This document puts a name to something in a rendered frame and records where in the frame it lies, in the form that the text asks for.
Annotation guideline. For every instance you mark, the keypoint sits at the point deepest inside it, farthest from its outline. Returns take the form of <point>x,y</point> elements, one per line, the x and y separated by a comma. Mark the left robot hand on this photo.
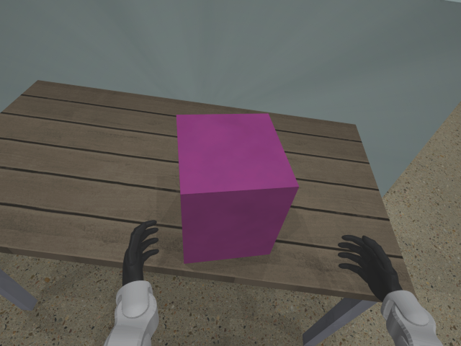
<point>134,258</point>

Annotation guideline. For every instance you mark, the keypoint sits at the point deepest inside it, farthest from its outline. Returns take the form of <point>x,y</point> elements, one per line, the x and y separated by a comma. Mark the right robot forearm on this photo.
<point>408,323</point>

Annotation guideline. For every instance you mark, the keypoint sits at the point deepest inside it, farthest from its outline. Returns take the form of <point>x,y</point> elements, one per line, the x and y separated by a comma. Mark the table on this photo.
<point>81,167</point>

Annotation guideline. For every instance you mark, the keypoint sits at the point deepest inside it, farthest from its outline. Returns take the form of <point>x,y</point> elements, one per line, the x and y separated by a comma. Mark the right robot hand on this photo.
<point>376,268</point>

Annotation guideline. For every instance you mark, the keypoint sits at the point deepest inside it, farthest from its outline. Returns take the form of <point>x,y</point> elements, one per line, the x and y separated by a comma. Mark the left robot forearm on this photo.
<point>136,316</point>

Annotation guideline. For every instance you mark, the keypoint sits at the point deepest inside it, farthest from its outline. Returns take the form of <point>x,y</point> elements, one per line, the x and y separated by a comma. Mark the carton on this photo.
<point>236,185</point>

